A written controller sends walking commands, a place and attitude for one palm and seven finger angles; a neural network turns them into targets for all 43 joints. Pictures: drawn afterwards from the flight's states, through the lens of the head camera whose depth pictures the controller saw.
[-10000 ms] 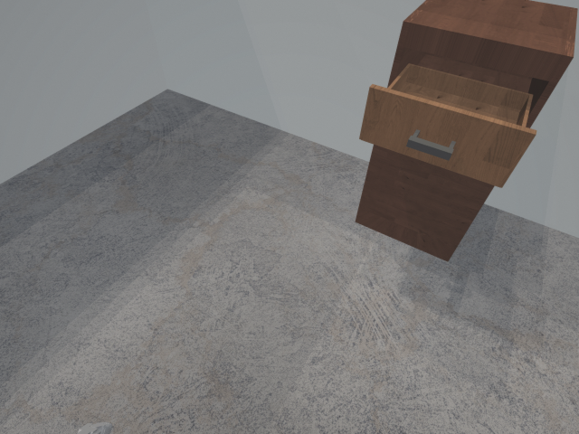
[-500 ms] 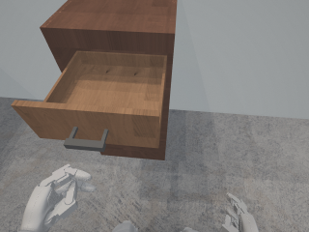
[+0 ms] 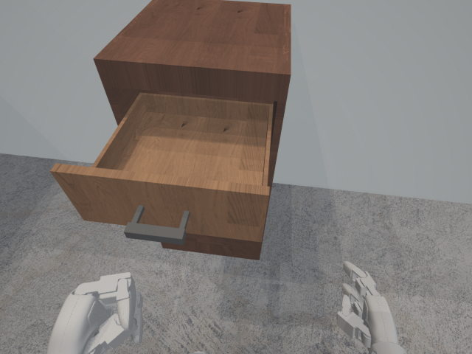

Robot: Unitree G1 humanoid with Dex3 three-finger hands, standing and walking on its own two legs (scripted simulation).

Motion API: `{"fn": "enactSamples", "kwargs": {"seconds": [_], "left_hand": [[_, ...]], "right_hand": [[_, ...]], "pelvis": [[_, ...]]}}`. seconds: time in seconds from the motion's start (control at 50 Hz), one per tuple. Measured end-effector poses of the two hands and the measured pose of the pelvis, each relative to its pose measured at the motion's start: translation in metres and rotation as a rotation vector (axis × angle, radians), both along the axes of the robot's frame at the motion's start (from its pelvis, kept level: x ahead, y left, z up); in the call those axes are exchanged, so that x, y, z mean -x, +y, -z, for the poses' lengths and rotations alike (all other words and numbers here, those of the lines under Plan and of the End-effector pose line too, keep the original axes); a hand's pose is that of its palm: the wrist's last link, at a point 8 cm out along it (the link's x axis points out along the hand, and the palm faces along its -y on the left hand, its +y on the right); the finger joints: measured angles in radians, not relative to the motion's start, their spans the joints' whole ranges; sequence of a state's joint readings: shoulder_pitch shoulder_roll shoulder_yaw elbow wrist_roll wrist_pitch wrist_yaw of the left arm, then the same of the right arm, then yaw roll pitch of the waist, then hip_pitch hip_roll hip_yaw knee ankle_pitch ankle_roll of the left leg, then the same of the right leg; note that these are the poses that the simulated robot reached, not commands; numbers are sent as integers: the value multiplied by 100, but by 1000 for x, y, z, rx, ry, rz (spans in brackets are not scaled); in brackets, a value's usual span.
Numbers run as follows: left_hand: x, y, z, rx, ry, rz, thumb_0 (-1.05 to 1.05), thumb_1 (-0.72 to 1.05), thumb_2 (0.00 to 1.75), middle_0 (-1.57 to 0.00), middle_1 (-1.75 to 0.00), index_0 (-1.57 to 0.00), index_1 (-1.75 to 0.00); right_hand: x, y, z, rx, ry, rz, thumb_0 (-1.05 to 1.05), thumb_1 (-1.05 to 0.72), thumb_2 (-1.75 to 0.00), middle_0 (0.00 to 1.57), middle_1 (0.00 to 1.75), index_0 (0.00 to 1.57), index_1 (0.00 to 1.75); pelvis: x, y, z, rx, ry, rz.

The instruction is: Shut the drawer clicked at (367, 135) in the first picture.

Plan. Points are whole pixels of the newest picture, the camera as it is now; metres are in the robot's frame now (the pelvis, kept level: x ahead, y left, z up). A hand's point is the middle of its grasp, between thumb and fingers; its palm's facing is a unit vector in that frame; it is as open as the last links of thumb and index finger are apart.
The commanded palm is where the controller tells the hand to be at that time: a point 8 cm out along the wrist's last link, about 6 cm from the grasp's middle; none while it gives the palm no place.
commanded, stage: raise the hand and make a fist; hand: left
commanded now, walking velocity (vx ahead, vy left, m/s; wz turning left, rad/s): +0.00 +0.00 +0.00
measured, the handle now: (159, 223) +0.34 +0.18 +0.02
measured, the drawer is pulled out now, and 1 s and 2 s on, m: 0.28 0.28 0.28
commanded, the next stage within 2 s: bring the fist close to the handle in 0.64 s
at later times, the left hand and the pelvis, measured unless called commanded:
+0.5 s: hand (139, 321) +0.15 +0.13 +0.11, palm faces -0.04 -1.00 -0.04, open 3.2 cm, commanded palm +0.11 +0.19 +0.12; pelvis +0.00 +0.00 +0.00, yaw -1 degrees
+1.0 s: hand (156, 310) +0.17 +0.12 +0.09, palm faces -0.04 -1.00 -0.06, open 3.2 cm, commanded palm +0.14 +0.18 +0.09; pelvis +0.00 -0.02 +0.00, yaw +0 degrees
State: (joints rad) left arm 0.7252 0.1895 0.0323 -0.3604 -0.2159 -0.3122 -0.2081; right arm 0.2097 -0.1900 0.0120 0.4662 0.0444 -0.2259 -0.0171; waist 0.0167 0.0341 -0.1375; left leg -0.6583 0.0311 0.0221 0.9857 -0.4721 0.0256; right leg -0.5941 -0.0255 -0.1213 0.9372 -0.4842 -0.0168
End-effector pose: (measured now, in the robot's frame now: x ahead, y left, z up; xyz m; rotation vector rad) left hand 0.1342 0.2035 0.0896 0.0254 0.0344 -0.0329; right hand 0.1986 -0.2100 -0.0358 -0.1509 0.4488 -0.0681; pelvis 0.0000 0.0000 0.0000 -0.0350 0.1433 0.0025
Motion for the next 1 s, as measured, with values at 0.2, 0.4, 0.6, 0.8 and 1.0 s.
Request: {"fn": "enactSamples", "kwargs": {"seconds": [0.2, 0.4, 0.6, 0.8, 1.0], "left_hand": [[1, -2, -16, -4, -13, 5, 1, 90, 90, -138, -158, -138, -158], [1, -12, -23, -3, 1, 20, 1, 90, 90, -140, -160, -140, -160], [4, -20, -25, -23, -20, 7, 1, 90, 90, -140, -160, -140, -160], [1, -23, -23, -39, -12, -5, 1, 90, 90, -140, -160, -140, -160], [-16, -26, -1, -35, 21, 3, 1, 90, 90, -140, -160, -140, -160]], "right_hand": [[2, 21, 1, -24, 20, -46, 2, -90, -90, 20, 30, 21, 30], [24, 2, 6, -10, 67, 17, 2, -90, -90, 20, 30, 21, 30], [30, -15, 11, -4, 71, 39, 2, -90, -90, 20, 30, 20, 30], [23, -23, 11, -18, 62, 34, 2, -90, -90, 20, 30, 20, 30], [21, -38, 17, 8, 94, 38, 2, -90, -90, 20, 30, 20, 30]], "pelvis": [[-2, 8, -2, 5, -19, -2], [-3, 8, -4, -1, -29, 8], [-1, -1, -2, -8, -26, 9], [-2, -14, -4, -14, -27, 3], [-4, -24, -3, -21, -4, -1]]}}
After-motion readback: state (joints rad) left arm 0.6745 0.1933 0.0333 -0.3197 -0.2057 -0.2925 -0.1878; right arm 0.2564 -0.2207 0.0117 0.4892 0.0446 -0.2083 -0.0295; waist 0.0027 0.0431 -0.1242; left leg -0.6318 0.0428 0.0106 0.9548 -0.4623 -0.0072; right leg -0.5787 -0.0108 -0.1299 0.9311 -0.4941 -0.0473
